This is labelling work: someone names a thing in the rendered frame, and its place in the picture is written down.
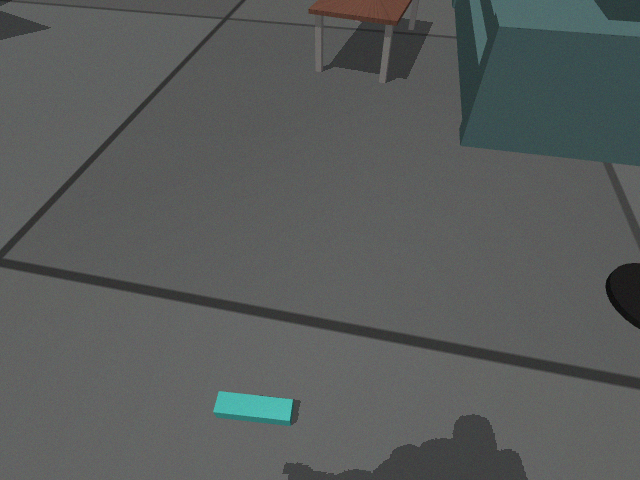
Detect sofa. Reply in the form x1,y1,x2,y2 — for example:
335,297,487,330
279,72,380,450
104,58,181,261
452,0,640,166

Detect coffee table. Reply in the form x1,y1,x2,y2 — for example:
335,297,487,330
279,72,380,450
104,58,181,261
308,0,419,83

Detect carton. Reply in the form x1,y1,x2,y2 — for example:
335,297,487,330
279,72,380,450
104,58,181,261
213,391,294,426

